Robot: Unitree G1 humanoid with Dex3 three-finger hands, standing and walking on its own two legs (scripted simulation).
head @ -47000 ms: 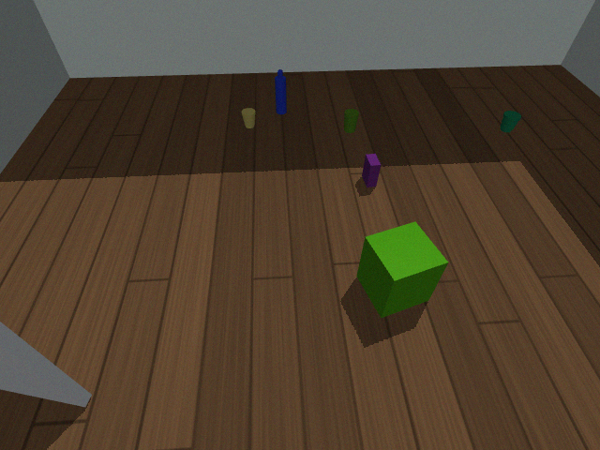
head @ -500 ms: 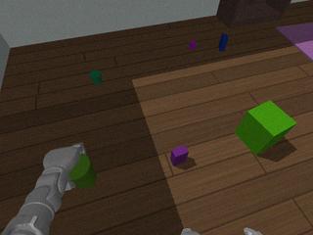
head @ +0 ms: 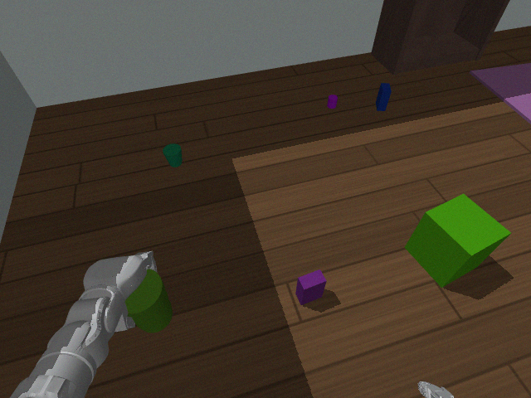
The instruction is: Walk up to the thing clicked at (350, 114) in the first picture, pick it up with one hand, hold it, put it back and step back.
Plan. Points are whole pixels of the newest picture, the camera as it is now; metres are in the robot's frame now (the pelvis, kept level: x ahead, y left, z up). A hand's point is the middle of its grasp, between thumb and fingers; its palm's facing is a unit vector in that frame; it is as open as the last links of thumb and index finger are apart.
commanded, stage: hold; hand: left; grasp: from above
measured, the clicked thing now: (147, 303) +0.33 +0.21 -0.11
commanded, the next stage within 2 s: crouch in 1.44 s
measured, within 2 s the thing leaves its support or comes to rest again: neither
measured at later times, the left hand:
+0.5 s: hand (127, 311) +0.29 +0.21 -0.03, palm faces -0.46 -0.03 -0.89, open 10.7 cm
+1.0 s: hand (124, 311) +0.28 +0.21 -0.02, palm faces -0.45 -0.04 -0.89, open 10.7 cm
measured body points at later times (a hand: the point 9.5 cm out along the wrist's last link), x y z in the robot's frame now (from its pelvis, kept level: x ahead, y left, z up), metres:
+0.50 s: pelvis -0.01 -0.01 +0.01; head +0.00 -0.03 +0.46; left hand +0.31 +0.21 +0.02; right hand +0.11 -0.27 -0.11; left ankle -0.01 +0.11 -0.72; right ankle +0.01 -0.14 -0.72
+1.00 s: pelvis -0.02 -0.01 +0.02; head -0.01 -0.04 +0.47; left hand +0.30 +0.21 +0.04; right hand +0.13 -0.27 -0.10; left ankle -0.01 +0.11 -0.72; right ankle +0.01 -0.14 -0.72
